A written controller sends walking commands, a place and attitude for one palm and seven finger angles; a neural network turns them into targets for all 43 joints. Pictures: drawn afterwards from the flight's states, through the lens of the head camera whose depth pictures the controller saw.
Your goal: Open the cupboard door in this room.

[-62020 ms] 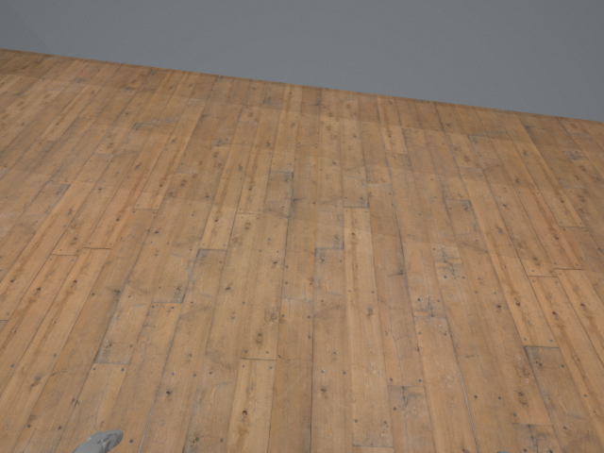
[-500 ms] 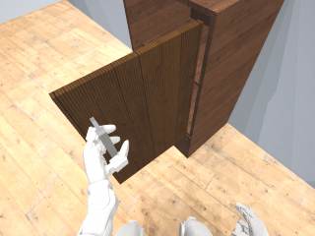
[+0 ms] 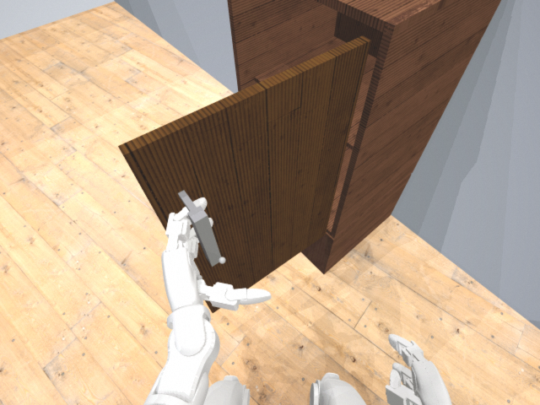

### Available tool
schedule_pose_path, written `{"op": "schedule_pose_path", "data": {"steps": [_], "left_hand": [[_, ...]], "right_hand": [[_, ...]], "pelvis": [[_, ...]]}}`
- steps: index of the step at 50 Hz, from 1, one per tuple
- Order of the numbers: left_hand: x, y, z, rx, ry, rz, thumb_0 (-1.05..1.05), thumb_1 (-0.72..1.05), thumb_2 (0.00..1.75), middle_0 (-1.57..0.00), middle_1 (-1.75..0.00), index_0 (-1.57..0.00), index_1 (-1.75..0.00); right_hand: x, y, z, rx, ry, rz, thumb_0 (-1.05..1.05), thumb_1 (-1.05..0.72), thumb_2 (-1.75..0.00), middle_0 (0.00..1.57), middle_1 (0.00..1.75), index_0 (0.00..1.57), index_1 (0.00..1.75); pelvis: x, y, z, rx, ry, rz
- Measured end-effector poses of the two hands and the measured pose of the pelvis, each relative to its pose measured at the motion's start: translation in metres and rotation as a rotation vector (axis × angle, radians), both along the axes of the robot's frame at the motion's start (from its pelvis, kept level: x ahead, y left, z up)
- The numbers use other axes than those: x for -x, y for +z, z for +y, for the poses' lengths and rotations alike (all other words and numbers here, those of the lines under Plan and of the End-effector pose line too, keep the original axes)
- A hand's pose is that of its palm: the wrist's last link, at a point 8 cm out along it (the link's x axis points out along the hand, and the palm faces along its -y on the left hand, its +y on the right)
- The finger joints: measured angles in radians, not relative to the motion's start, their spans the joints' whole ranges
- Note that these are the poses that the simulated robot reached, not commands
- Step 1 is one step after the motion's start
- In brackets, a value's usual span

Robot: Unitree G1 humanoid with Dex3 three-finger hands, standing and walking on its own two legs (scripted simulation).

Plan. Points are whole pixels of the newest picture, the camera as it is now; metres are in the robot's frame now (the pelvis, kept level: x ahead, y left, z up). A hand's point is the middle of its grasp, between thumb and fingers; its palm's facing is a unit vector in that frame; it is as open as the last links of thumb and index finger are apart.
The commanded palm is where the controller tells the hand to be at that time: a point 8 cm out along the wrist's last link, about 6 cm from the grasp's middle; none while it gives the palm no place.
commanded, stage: open thumb and fingers to let go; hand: left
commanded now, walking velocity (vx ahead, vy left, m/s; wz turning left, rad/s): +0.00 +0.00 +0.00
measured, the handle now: (200, 230) +0.36 +0.13 +0.03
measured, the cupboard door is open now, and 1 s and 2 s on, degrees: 86 87 87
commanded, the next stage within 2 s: slide the hand sideways off the handle in 0.04 s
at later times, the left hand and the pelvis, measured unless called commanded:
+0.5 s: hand (211, 285) +0.28 +0.10 +0.04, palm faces -0.13 -0.99 +0.03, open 16.4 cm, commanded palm +0.25 +0.16 +0.04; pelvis +0.00 +0.03 +0.00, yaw -1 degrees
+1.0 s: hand (178, 316) +0.23 +0.14 +0.04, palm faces -0.08 -1.00 -0.02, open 16.3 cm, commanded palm +0.21 +0.20 +0.04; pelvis +0.01 +0.02 -0.02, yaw +0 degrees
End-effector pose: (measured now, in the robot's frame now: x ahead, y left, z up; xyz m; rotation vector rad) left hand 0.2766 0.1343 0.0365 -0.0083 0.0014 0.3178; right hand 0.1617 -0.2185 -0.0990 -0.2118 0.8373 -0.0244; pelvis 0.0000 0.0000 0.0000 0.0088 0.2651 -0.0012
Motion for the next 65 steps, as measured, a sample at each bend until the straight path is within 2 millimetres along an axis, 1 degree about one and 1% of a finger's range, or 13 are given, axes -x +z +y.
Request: {"op": "schedule_pose_path", "data": {"steps": [4, 9, 11, 14, 16, 18, 22, 28, 33, 38, 43, 53, 65], "left_hand": [[-0.001, 0.000, -0.004, 0.001, -0.010, 0.001, -0.01, -0.49, 0.30, -0.24, -0.61, -0.25, -0.60], [-0.001, 0.000, -0.001, -0.015, -0.023, 0.001, -0.02, -0.50, 0.30, -0.29, -0.55, -0.29, -0.54], [0.001, 0.000, 0.006, -0.056, -0.121, -0.005, -0.02, -0.49, 0.30, -0.27, -0.51, -0.25, -0.50], [0.003, 0.000, 0.018, -0.112, -0.331, -0.004, -0.02, -0.49, 0.30, -0.24, -0.44, -0.18, -0.44], [0.004, 0.002, 0.022, -0.091, -0.438, 0.008, -0.02, -0.50, 0.30, -0.21, -0.40, -0.14, -0.40], [0.005, 0.002, 0.023, -0.041, -0.483, 0.018, -0.02, -0.50, 0.30, -0.19, -0.37, -0.12, -0.37], [0.009, 0.002, 0.023, 0.024, -0.464, 0.020, -0.02, -0.50, 0.30, -0.16, -0.33, -0.12, -0.33], [0.020, 0.000, 0.022, 0.005, -0.449, 0.012, -0.02, -0.50, 0.30, -0.13, -0.30, -0.13, -0.31], [0.029, -0.003, 0.033, -0.012, -0.436, 0.033, -0.02, -0.50, 0.30, -0.14, -0.30, -0.14, -0.30], [0.037, -0.001, 0.043, -0.018, -0.415, 0.042, -0.02, -0.50, 0.30, -0.14, -0.30, -0.15, -0.30], [0.044, 0.003, 0.048, -0.017, -0.416, 0.044, -0.02, -0.50, 0.30, -0.15, -0.30, -0.15, -0.30], [0.066, 0.001, 0.062, -0.030, -0.394, 0.077, -0.02, -0.50, 0.30, -0.15, -0.30, -0.15, -0.30], [0.072, -0.001, 0.083, -0.051, -0.384, 0.095, -0.02, -0.50, 0.30, -0.15, -0.30, -0.15, -0.30]], "right_hand": [[-0.001, 0.000, 0.009, -0.006, 0.007, -0.001, 0.01, -0.90, -0.90, 0.20, 0.30, 0.20, 0.30], [0.000, -0.001, 0.016, -0.010, 0.015, 0.007, 0.01, -0.90, -0.90, 0.20, 0.30, 0.20, 0.30], [0.002, -0.001, 0.017, -0.007, 0.018, 0.010, 0.01, -0.90, -0.90, 0.20, 0.30, 0.20, 0.30], [0.006, -0.001, 0.015, -0.001, 0.007, 0.006, 0.01, -0.90, -0.90, 0.20, 0.30, 0.21, 0.30], [0.008, 0.000, 0.013, 0.000, -0.009, -0.004, 0.01, -0.90, -0.90, 0.20, 0.30, 0.21, 0.30], [0.009, 0.002, 0.012, 0.003, -0.023, -0.018, 0.01, -0.90, -0.90, 0.20, 0.30, 0.21, 0.30], [0.007, 0.009, 0.011, 0.012, -0.034, -0.051, 0.01, -0.90, -0.90, 0.20, 0.30, 0.20, 0.30], [-0.001, 0.013, 0.015, 0.017, -0.025, -0.084, 0.01, -0.90, -0.90, 0.20, 0.30, 0.20, 0.30], [-0.009, 0.013, 0.021, 0.007, -0.020, -0.099, 0.01, -0.90, -0.90, 0.20, 0.30, 0.20, 0.30], [-0.017, 0.012, 0.027, -0.004, -0.008, -0.114, 0.01, -0.90, -0.90, 0.20, 0.30, 0.20, 0.30], [-0.022, 0.010, 0.029, -0.011, -0.001, -0.124, 0.01, -0.90, -0.90, 0.20, 0.30, 0.20, 0.30], [-0.028, 0.010, 0.018, 0.008, -0.008, -0.147, 0.01, -0.90, -0.90, 0.20, 0.30, 0.21, 0.30], [-0.026, 0.006, -0.001, 0.036, -0.043, -0.152, 0.01, -0.90, -0.90, 0.20, 0.30, 0.20, 0.30]], "pelvis": [[0.000, 0.000, 0.005, 0.003, -0.002, 0.000], [0.001, -0.001, 0.010, 0.006, -0.004, 0.001], [0.001, -0.002, 0.011, 0.007, 0.000, 0.002], [0.002, -0.003, 0.014, 0.013, 0.008, -0.005], [0.003, -0.003, 0.017, 0.019, 0.011, -0.013], [0.003, -0.003, 0.020, 0.022, 0.010, -0.017], [0.002, -0.003, 0.025, 0.020, 0.001, -0.008], [0.000, -0.008, 0.028, 0.019, -0.009, 0.002], [-0.002, -0.010, 0.029, 0.023, -0.010, 0.003], [-0.005, -0.012, 0.029, 0.028, -0.004, 0.008], [-0.008, -0.013, 0.027, 0.029, -0.001, 0.017], [-0.011, -0.018, 0.020, 0.028, 0.002, 0.027], [-0.010, -0.023, 0.010, 0.030, 0.002, 0.032]]}}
